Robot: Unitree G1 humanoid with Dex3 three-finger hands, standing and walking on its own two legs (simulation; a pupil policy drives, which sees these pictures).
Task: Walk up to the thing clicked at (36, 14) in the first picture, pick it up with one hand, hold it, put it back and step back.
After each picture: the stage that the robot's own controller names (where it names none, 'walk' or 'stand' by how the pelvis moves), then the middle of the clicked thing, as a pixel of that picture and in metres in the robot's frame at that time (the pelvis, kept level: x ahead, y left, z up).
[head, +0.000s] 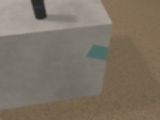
stand; out of the picture +0.85 +0.26 +0.11
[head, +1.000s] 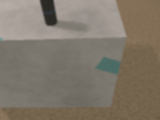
rise first; (46, 1) +0.79 +0.23 +0.12
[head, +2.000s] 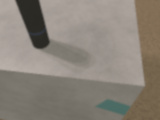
stand; (32, 17) +0.52 +0.20 +0.15
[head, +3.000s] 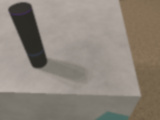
stand; (31, 39) +0.48 +0.21 +0.12
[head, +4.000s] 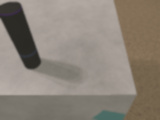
stand; (23, 40) +0.47 +0.22 +0.12
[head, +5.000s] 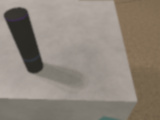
stand; (27, 44) +0.46 +0.22 +0.11
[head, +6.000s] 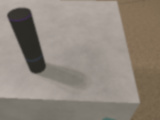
stand; (30, 44) +0.46 +0.21 +0.11
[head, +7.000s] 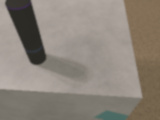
rise first; (29, 35) +0.48 +0.21 +0.11
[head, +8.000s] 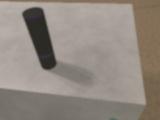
rise first; (42, 42) +0.49 +0.21 +0.11
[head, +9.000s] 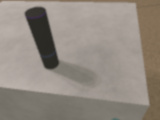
go down; (44, 41) +0.49 +0.20 +0.11
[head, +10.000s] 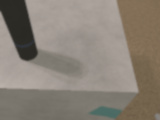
go down; (20, 28) +0.49 +0.18 +0.13
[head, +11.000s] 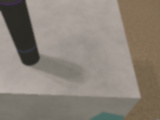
approach; (22, 33) +0.48 +0.19 +0.13
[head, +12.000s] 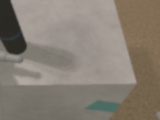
close in; (3, 18) +0.49 +0.21 +0.17
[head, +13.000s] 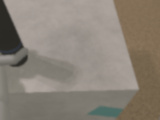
lift; (3, 31) +0.45 +0.21 +0.16
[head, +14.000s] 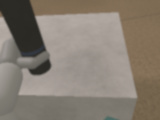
lift; (25, 31) +0.35 +0.16 +0.29
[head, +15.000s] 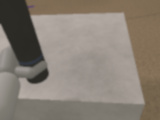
hold; (24, 41) +0.33 +0.17 +0.27
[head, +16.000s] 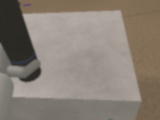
hold; (15, 39) +0.33 +0.18 +0.28
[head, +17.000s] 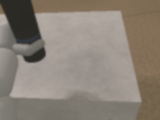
crouch; (22, 18) +0.38 +0.16 +0.31
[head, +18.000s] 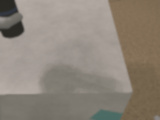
lower; out of the picture +0.48 +0.21 +0.30
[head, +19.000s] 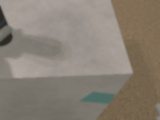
lower; out of the picture +0.51 +0.22 +0.18
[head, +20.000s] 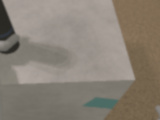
lower; out of the picture +0.49 +0.22 +0.18
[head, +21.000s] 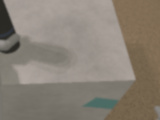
lower; out of the picture +0.49 +0.21 +0.17
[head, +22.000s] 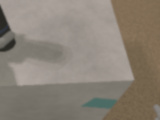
lower; out of the picture +0.50 +0.22 +0.17
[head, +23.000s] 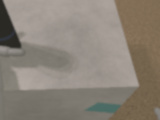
open; out of the picture +0.48 +0.21 +0.17
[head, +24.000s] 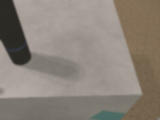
sink last; (10, 30) +0.46 +0.20 +0.15
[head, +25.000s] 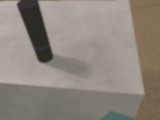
stand; (37, 34) +0.51 +0.22 +0.15
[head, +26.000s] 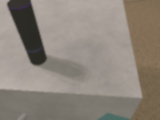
stand; (30, 35) +0.49 +0.21 +0.14
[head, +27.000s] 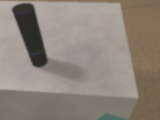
walk; (32, 38) +0.50 +0.21 +0.12
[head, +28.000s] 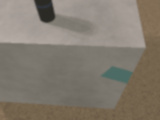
walk; out of the picture +0.65 +0.18 +0.14
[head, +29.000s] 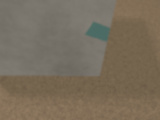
walk; out of the picture +0.93 +0.26 +0.14
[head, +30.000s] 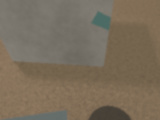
stand; out of the picture +1.24 +0.20 +0.13
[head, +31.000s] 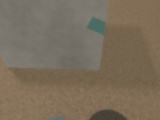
stand; out of the picture +1.20 +0.22 +0.11
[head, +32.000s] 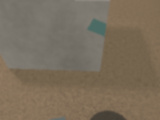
stand; out of the picture +1.21 +0.21 +0.11
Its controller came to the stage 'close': yes
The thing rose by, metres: 0.20
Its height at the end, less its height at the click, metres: +0.00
